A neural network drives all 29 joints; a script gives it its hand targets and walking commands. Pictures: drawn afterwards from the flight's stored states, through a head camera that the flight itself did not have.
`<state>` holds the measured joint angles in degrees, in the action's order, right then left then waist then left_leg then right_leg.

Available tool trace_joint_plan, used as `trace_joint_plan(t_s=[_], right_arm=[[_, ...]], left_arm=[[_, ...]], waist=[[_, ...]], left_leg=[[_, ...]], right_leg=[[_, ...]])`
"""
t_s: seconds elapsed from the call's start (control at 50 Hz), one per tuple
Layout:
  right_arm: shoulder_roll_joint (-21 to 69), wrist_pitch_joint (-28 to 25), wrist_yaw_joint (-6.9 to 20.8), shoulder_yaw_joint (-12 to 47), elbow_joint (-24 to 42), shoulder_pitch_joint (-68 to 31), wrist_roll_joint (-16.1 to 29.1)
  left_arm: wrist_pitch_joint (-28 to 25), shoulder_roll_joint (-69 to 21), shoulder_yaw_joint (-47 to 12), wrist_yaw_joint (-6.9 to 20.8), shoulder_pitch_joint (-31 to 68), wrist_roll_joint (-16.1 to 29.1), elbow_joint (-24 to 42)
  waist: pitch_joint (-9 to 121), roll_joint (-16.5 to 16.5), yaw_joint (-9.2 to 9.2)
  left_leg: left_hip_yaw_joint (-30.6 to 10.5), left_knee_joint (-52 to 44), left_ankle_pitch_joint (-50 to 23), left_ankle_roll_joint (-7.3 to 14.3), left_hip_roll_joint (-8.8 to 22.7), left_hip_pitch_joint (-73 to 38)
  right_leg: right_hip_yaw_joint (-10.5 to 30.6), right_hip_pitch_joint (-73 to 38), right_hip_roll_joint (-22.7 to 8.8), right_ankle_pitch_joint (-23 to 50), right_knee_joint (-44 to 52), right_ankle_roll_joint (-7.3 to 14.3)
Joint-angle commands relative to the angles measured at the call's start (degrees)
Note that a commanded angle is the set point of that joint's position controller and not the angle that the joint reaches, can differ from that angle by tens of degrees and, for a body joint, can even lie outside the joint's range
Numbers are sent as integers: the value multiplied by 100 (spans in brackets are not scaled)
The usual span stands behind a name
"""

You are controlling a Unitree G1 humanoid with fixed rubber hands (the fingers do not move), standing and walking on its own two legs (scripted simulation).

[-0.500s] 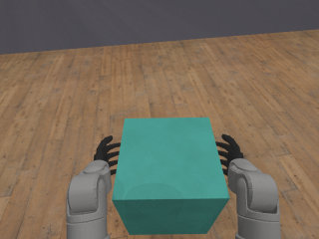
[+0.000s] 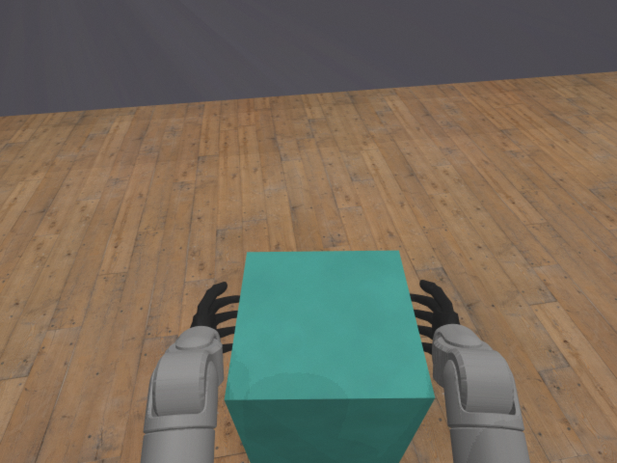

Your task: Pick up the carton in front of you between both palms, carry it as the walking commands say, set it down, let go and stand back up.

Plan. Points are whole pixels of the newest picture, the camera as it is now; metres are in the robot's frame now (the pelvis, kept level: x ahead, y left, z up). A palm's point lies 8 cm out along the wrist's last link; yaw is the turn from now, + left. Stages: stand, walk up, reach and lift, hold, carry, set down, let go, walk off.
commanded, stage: carry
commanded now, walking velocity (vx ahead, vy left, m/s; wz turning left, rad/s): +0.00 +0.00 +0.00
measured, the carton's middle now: (323, 362) +0.27 +0.00 -0.02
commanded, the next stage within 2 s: hold in 0.54 s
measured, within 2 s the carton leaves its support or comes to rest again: neither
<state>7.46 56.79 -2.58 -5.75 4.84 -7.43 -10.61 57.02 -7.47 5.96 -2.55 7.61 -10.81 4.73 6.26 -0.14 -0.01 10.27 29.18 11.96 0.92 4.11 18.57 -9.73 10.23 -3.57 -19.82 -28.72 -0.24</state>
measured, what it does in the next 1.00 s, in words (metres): stands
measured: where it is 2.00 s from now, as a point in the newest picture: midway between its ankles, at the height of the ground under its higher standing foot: outside the picture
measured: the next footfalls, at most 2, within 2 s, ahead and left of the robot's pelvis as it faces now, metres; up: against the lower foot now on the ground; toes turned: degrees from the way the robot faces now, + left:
none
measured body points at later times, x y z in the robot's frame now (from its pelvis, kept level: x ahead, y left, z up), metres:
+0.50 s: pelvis -0.02 +0.00 +0.00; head -0.03 +0.00 +0.45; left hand +0.29 +0.15 +0.03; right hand +0.28 -0.16 +0.03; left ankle +0.04 +0.11 -0.74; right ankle -0.05 -0.11 -0.74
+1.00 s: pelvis -0.04 +0.01 +0.01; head -0.08 +0.03 +0.46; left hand +0.27 +0.13 +0.04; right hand +0.24 -0.17 +0.04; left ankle +0.03 +0.12 -0.74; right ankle -0.05 -0.11 -0.74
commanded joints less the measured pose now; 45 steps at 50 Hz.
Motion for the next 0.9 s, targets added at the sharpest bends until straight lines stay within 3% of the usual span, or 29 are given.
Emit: trace_joint_plan(t_s=[0.0, 0.16, 0.26, 0.4, 0.52, 0.54, 0.58, 0.6, 0.62, 0.68, 0.76, 0.88], right_arm=[[4809, -494, 1319, 3335, 93, -2540, 1636], [4833, -1510, 1363, 2514, -1017, -2950, 1033], [5152, -1994, 1440, 2374, -1474, -3232, 892], [5323, -1834, 1447, 2776, -1149, -2992, 1112], [5148, -1650, 1419, 2725, -1051, -2872, 1103], [5325, -1647, 1460, 2574, -1092, -2438, 990], [5070, -1795, 1413, 2476, -953, -2539, 925], [5117, -1844, 1385, 2504, -1034, -2656, 960], [5023, -1908, 1333, 2376, -1141, -2499, 903], [5105, -1944, 1419, 2435, -1243, -2857, 934], [5194, -1925, 1559, 2440, -1444, -3107, 954], [5337, -1927, 1698, 2228, -1837, -3407, 870]], left_arm=[[-507, -4774, -3365, 1337, 2591, 1663, 130], [-1538, -4824, -2561, 1361, 3003, 1057, -980], [-2016, -5129, -2415, 1441, 3271, 913, -1438], [-1857, -5291, -2859, 1441, 3054, 1147, -1089], [-1681, -5133, -2810, 1420, 2921, 1129, -998], [-1663, -5300, -2686, 1452, 2406, 1119, -796], [-1725, -5025, -2735, 1439, 2615, 1046, -564], [-1761, -5085, -2763, 1416, 2727, 1037, -657], [-1782, -4945, -2784, 1421, 2736, 1032, -677], [-1825, -5156, -2800, 1439, 2891, 1037, -774], [-1819, -5226, -2574, 1444, 2864, 870, -1110], [-1797, -5398, -2388, 1594, 3166, 815, -1530]], waist=[[985, 24, 0], [1045, 40, 1], [1207, 47, 0], [1409, 62, 3], [1298, 41, 3], [661, -458, -54], [834, -361, -21], [998, -264, -82], [908, -205, -142], [785, -25, -59], [558, -40, 96], [271, -111, 59]], left_leg=[[-626, -342, -1197, 29, 583, -746], [-654, -409, -974, 21, 582, -719], [-654, -370, -1065, 22, 584, -773], [-622, -234, -1470, 19, 606, -845], [-627, -225, -1447, 6, 617, -761], [-1359, -453, -2418, 56, -961, -2413], [-1440, -483, -2785, -6, -913, -2639], [-1460, -528, -2759, -26, -933, -2762], [-1470, -587, -2620, -81, -896, -2782], [-1411, -702, -1972, -102, -1010, -2506], [-1378, -798, -1346, -63, -991, -2517], [-1348, -880, -648, -47, -927, -2586]], right_leg=[[533, 194, -603, 961, 567, 89], [569, 267, -573, 727, 605, 113], [573, 212, -557, 820, 533, 128], [545, 123, -548, 1246, 348, 105], [556, 185, -556, 1288, 347, 99], [1520, 233, 794, 2924, 883, 109], [1585, -124, 718, 3356, 919, 138], [1578, -257, 727, 3305, 931, 120], [1579, -294, 746, 2773, 1055, 175], [1577, -420, 756, 2557, 1076, 105], [1556, -149, 751, 1778, 1186, 81], [1525, 267, 707, 827, 1346, 159]])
